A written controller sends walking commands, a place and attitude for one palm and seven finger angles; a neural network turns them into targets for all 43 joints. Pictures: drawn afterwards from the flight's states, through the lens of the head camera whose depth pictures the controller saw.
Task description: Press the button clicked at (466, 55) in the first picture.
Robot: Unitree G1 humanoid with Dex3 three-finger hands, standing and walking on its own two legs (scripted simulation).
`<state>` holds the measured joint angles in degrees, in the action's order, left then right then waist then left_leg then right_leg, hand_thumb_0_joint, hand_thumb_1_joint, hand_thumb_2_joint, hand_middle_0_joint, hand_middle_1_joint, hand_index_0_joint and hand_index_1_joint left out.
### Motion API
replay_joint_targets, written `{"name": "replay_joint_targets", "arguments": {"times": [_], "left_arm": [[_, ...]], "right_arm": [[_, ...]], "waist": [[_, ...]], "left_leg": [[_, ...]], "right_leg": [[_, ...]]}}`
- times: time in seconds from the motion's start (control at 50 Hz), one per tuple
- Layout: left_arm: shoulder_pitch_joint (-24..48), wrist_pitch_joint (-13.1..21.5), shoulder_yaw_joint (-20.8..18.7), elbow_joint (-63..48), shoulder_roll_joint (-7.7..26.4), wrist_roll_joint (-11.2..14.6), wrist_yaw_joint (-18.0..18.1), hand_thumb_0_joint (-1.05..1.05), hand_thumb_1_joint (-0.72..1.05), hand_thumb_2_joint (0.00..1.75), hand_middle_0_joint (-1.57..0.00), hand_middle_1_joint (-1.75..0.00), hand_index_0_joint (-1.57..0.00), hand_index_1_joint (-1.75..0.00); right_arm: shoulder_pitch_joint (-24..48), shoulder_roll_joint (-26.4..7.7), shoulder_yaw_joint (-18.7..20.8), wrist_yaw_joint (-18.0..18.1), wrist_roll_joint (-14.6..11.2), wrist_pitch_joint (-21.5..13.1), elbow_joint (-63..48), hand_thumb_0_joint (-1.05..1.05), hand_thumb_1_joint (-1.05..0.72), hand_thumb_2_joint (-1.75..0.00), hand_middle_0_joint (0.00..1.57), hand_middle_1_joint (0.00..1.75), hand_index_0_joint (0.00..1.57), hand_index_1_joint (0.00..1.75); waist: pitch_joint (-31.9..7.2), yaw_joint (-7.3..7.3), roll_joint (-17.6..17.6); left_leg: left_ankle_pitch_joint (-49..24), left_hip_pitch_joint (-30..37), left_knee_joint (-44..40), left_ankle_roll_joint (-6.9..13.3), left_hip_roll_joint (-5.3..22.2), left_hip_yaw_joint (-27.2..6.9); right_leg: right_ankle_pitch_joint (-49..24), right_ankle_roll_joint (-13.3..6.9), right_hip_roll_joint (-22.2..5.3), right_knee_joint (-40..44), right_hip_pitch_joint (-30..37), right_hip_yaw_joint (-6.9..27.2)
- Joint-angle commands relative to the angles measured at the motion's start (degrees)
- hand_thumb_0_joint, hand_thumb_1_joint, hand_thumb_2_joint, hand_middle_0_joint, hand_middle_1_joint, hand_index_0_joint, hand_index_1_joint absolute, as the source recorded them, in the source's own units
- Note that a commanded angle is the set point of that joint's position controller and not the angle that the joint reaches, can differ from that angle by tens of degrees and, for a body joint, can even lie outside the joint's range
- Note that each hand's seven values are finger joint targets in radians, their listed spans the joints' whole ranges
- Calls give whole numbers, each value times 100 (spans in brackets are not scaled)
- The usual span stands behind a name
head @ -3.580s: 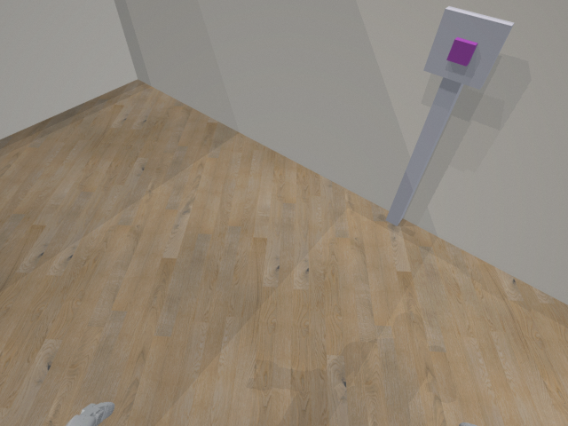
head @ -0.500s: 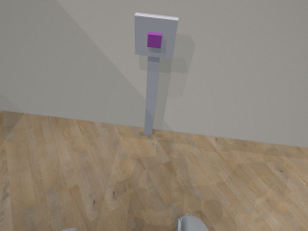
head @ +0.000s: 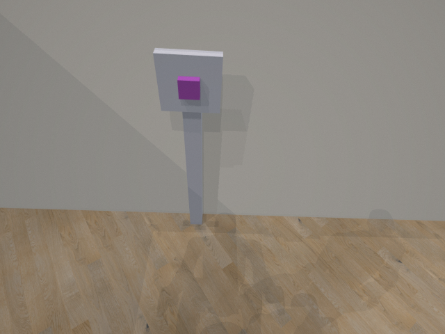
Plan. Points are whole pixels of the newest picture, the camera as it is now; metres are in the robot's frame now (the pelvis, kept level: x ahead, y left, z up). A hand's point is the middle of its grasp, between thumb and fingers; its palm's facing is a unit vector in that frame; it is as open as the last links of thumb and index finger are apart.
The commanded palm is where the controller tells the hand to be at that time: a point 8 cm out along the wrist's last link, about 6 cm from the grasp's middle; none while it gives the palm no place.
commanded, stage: take the last steps up to it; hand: left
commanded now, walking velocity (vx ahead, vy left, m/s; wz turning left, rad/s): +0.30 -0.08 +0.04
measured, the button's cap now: (189, 87) +0.72 +0.13 +0.06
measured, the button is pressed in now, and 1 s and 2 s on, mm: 0 0 0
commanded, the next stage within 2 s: come to a stop and stand still in 0.42 s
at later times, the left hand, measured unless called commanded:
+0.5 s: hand (164, 292) +0.24 +0.14 -0.17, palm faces -0.02 -0.98 -0.21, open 7.3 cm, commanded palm none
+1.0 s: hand (151, 306) +0.21 +0.16 -0.17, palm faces +0.12 -0.97 -0.22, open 7.4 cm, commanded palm none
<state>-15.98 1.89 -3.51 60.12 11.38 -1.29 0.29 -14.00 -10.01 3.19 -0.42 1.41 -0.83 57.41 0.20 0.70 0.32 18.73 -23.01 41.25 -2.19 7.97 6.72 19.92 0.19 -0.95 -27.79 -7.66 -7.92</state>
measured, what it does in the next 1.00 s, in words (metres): walks ahead: left foot, then right foot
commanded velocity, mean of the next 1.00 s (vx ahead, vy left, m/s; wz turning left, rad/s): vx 0.02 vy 0.00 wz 0.01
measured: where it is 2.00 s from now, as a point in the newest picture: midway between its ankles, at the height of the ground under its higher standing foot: outside the picture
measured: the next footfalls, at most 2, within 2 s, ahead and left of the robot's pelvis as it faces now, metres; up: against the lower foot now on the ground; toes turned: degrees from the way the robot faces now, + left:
left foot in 0.02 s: +0.09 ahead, +0.12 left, +0.00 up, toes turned +10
right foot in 0.48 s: +0.30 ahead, -0.16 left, +0.00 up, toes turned -9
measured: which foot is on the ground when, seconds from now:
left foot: up 0.00-0.00, down 0.02-0.50, up 0.52-1.00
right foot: down 0.00-0.04, up 0.06-0.46, down 0.48-1.00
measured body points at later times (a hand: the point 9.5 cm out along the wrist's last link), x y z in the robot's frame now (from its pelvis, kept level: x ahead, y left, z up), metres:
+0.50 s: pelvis +0.17 -0.05 -0.01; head +0.19 -0.06 +0.44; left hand +0.24 +0.19 -0.15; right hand +0.05 -0.23 -0.17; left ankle +0.05 +0.11 -0.73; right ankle +0.26 -0.15 -0.74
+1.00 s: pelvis +0.19 -0.03 +0.00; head +0.23 -0.02 +0.45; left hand +0.21 +0.21 -0.15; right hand +0.33 -0.26 -0.14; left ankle +0.18 +0.10 -0.71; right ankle +0.26 -0.15 -0.73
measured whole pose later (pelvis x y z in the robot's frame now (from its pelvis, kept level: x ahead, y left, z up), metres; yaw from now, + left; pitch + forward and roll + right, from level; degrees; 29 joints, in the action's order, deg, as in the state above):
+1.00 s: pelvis +0.19 -0.03 +0.00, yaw +2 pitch +0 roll +0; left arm -12.8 -0.9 -3.1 58.3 9.7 -1.9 1.9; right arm -4.2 -11.5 3.6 0.7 0.3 2.2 55.2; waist 4.6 -3.0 -0.4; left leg 21.1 -18.6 41.4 -2.7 2.3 1.4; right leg 10.0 -0.4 -5.6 -30.3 -19.6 -9.5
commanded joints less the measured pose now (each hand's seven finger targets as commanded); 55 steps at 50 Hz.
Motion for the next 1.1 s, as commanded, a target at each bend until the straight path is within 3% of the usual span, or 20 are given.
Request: {"name": "replay_joint_targets", "arguments": {"times": [0.0,0.02,0.04,0.1,0.18,0.36,0.42,0.44,0.46,0.48,0.5,0.52,0.6,0.74,0.9,0.96,0.98,1.02,1.04,1.08], "left_arm": [[-69,38,-82,-194,465,48,-47,0,90,90,-20,-30,-20,-30],[-48,12,-7,-369,77,78,-98,0,90,90,-20,-30,-20,-30],[335,-6,-40,-582,334,-17,-105,0,90,90,-20,-30,-20,-30],[457,26,-89,-383,399,-44,-192,0,90,90,-20,-30,-20,-30],[-8,-86,-35,-82,108,-26,-182,0,90,90,-20,-30,-20,-30],[703,-63,-20,-319,-49,11,-178,0,90,90,-20,-30,-20,-30],[-86,31,-81,-40,132,-9,-143,0,90,90,-20,-30,-20,-30],[-727,98,-145,185,381,-30,-113,0,90,90,-20,-30,-20,-30],[-1366,181,-277,354,954,-69,-41,0,90,90,-20,-30,-20,-30],[-1608,178,-304,390,1350,17,-1,0,90,90,-20,-30,-20,-30],[-1243,122,-233,289,1121,59,54,0,90,90,-20,-30,-20,-30],[-621,139,-199,171,910,42,74,0,90,90,-20,-30,-20,-30],[290,98,23,-115,256,4,200,0,90,90,-20,-30,-20,-30],[-60,-66,-149,-219,705,2,323,0,90,90,-20,-30,-20,-30],[173,-192,-174,-456,879,-106,249,0,90,90,-20,-30,-20,-30],[237,-239,-169,-436,889,-55,207,0,90,90,-20,-30,-20,-30],[229,-264,-134,-427,753,0,195,0,90,90,-20,-30,-20,-30],[43,-330,7,-531,213,73,167,0,90,90,-20,-30,-20,-30],[143,-359,-28,-499,328,38,167,0,90,90,-20,-30,-20,-30],[31,-459,-104,-276,392,-31,86,0,90,90,-20,-30,-20,-30]], "right_arm": [[-1436,-765,135,27,65,-199,187,0,-90,-90,20,30,20,30],[-1941,-1388,289,73,133,-221,290,0,-90,-90,20,30,20,30],[-1959,-1493,273,122,111,-153,288,0,-90,-90,20,30,20,30],[-1219,-778,35,213,53,-282,179,0,-90,-90,20,30,20,30],[-1107,-590,-11,240,0,-384,299,0,-90,-90,20,30,20,30],[-1227,-579,116,181,40,-238,540,0,-90,-90,20,30,20,30],[-1078,-592,135,170,18,-186,583,0,-90,-90,20,30,20,30],[-1098,-498,127,141,-19,-196,600,0,-90,-90,20,30,20,30],[-1312,-170,56,90,-63,-204,543,0,-90,-90,20,30,20,30],[-1290,-50,-9,113,-110,-150,353,0,-90,-90,20,30,20,30],[-1027,-149,35,140,-107,-64,292,0,-90,-90,20,30,20,30],[-1071,-2,25,135,-90,-56,414,0,-90,-90,20,30,20,30],[-1087,206,-48,205,-121,172,643,0,-90,-90,20,30,20,30],[-123,-358,118,135,-17,480,52,0,-90,-90,20,30,20,30],[353,-328,90,79,-93,350,-340,0,-90,-90,20,30,20,30],[-30,-304,49,106,-98,217,-212,0,-90,-90,20,30,20,30],[-256,-440,50,113,-104,146,-123,0,-90,-90,20,30,20,30],[-20,-1189,147,159,-21,86,-312,0,-90,-90,20,30,20,30],[360,-1159,94,175,29,126,-406,0,-90,-90,20,30,20,30],[614,-941,36,310,45,95,-327,0,-90,-90,20,30,20,30]], "waist": [[-132,503,793],[-99,643,2375],[218,687,1767],[678,329,759],[337,44,756],[687,202,982],[273,-196,638],[-64,-475,128],[-702,-690,-1315],[-1015,-609,-1954],[-485,-541,-1267],[-326,-343,-1387],[122,98,-271],[-241,-198,-572],[-373,-231,-1225],[-604,-33,-1091],[-673,80,-643],[-154,33,1740],[114,-30,1252],[423,-168,1172]], "left_leg": [[-18,2187,-1732,180,177,-527],[829,2551,-2765,692,1621,-2610],[1463,2239,-3247,1084,2099,-3358],[-362,1698,-3085,926,1578,-2196],[-2436,1844,-2839,749,989,-637],[-1813,1569,-2723,874,972,-258],[-1881,1279,-1721,635,768,-84],[-1677,899,-807,469,480,124],[-34,-123,822,250,-71,498],[1825,-668,2190,216,-524,12],[1657,-683,2683,290,-324,-441],[1158,-556,2795,263,-145,-529],[503,287,1778,37,-120,-579],[474,-644,2244,-182,-472,-831],[586,232,555,-90,-591,-516],[-395,1211,-1132,-37,-708,-267],[-952,1783,-1856,-5,-507,-415],[-1500,1130,-2859,625,1326,-2502],[-655,333,-3064,1000,1487,-2489],[-348,438,-3183,772,999,-2073]], "right_leg": [[82,-432,-542,-796,-1425,407],[1156,-110,100,-2474,-2606,-137],[1351,-189,8,-3457,-3049,482],[50,-145,-506,-4171,-3187,814],[-524,91,-507,-3689,-2694,596],[-730,79,-453,-1125,-1967,103],[-1144,-29,-133,-286,-515,-169],[-1275,-100,-259,-18,442,44],[-1295,-464,-1526,383,1568,1544],[-1560,-890,-2415,1081,1644,2869],[-1301,-1031,-2412,1333,892,2654],[-1428,-903,-2233,1383,279,2343],[-4169,-810,-1786,1015,-1003,942],[-4963,-1194,-2184,697,-78,1187],[-3364,-1064,-1809,702,-311,1070],[-2392,-677,-1417,345,-496,896],[-1683,-416,-1183,-14,-816,761],[960,177,-196,-1338,-1774,336],[970,124,-258,-1851,-1433,783],[384,128,-163,-2569,-1729,1096]]}}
